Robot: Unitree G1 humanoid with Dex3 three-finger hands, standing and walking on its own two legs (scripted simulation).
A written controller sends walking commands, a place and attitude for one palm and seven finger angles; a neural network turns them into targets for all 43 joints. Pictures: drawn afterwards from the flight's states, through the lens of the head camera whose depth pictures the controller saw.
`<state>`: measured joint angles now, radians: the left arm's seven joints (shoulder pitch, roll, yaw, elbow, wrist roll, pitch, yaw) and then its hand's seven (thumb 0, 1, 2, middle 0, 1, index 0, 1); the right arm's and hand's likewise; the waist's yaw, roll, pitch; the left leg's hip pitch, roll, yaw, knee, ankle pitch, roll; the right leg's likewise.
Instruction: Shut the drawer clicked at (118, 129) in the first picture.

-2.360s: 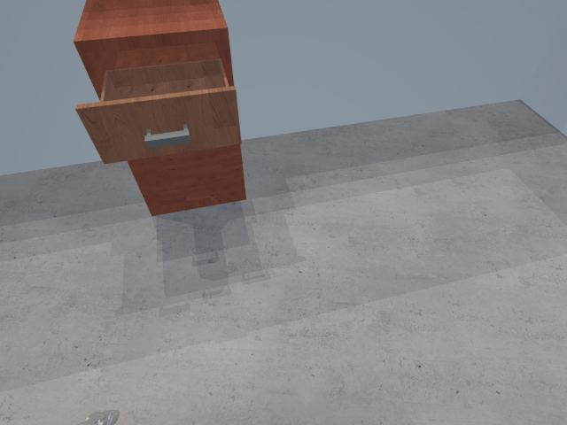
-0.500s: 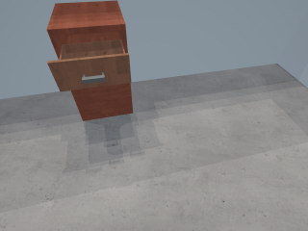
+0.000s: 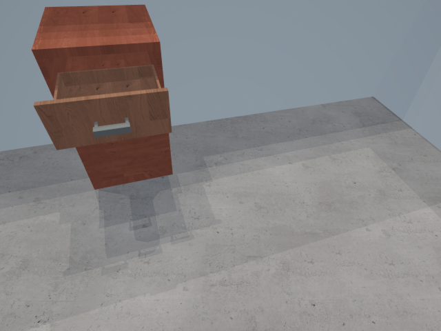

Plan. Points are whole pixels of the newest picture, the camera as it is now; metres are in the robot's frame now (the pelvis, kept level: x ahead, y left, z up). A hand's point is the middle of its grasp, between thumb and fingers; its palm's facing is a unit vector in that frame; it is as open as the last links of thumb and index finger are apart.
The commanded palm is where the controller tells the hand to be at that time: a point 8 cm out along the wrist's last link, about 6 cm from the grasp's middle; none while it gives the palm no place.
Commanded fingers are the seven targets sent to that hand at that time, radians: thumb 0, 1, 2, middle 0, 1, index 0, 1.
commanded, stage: walk to a spot facing it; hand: left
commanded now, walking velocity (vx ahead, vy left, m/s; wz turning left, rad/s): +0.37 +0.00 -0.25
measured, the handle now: (112, 126) +0.73 +0.38 -0.10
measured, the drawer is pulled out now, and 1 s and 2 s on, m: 0.29 0.29 0.29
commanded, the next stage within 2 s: turn to face it in 0.24 s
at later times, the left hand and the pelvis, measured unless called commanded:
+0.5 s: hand (171, 268) +0.29 +0.12 -0.17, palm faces -0.02 -0.98 -0.20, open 7.2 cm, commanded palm none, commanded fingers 0.00 0.90 0.90 -0.20 -0.30 -0.20 -0.30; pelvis +0.20 -0.06 +0.00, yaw -2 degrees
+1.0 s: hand (142, 275) +0.28 +0.19 -0.17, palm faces +0.24 -0.94 -0.23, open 7.3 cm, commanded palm none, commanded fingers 0.00 0.90 0.90 -0.20 -0.30 -0.20 -0.30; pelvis +0.28 -0.02 +0.01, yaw +11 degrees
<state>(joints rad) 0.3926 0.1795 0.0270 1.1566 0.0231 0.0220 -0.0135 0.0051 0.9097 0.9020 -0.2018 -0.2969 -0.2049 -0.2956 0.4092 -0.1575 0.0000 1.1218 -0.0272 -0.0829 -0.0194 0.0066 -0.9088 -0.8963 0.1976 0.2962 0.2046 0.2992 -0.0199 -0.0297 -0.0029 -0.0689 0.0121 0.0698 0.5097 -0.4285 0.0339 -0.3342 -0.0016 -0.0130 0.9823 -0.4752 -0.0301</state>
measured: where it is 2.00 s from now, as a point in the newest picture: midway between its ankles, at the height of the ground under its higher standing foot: (205, 304)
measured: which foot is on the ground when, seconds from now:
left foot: down 0.00-0.30, up 0.32-0.74, down 0.76-1.00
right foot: up 0.00-0.28, down 0.30-0.76, up 0.78-1.00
